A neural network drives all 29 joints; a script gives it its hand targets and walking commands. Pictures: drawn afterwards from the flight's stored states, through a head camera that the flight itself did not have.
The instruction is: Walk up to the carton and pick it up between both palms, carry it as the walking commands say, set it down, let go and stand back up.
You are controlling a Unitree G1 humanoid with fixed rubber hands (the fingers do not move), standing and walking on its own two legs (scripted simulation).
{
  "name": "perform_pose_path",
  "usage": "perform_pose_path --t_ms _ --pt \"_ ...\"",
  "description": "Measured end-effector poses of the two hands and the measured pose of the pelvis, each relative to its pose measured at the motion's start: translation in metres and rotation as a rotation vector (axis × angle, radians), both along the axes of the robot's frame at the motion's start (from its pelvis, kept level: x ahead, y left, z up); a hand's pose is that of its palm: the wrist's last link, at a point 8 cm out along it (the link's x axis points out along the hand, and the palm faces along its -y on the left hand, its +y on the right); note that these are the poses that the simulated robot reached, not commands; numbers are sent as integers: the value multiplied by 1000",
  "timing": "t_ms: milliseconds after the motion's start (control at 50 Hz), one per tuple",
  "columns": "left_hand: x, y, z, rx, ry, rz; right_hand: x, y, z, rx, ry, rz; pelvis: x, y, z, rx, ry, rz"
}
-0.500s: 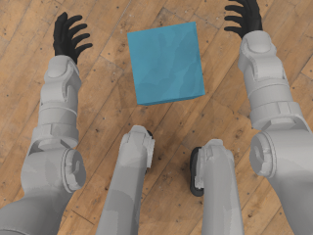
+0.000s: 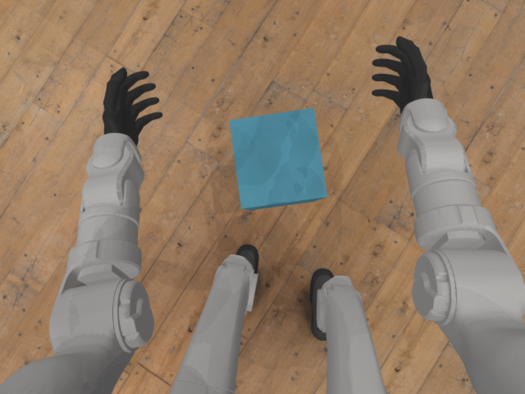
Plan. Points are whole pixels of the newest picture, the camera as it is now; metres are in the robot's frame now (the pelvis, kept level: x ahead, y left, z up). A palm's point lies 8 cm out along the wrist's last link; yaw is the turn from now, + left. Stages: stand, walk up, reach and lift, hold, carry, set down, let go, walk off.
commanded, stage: set down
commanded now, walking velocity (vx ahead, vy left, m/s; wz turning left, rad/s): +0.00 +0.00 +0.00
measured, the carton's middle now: (277, 166) +0.47 +0.06 -0.51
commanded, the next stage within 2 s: let go in 0.14 s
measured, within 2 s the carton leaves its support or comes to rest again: neither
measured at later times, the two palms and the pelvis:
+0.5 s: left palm (90, 180) +0.34 +0.27 -0.02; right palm (459, 177) +0.41 -0.15 -0.03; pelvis +0.05 +0.01 +0.08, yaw +1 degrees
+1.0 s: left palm (66, 292) +0.24 +0.22 +0.06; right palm out of the picture +0.28 -0.24 +0.06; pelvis +0.09 -0.02 +0.13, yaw +3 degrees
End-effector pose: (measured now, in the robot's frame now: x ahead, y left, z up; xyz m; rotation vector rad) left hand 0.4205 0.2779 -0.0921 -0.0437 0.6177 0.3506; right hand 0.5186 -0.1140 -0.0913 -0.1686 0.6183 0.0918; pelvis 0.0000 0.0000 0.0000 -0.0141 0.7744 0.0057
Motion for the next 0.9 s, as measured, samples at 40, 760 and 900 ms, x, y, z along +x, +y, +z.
perform_pose_path --t_ms 40,760,900 --pt "0 0 9 0 3 -2 -1 -1 9 -1 6 2 2 1 9 2 -6 -2" --pt "-150 -35 131 60 196 -256 -174 -81 121 -56 114 -111 79 -1 119 15 -477 26" --pt "-179 -51 148 57 207 -242 -217 -110 141 -69 131 -118 90 -12 132 32 -624 33"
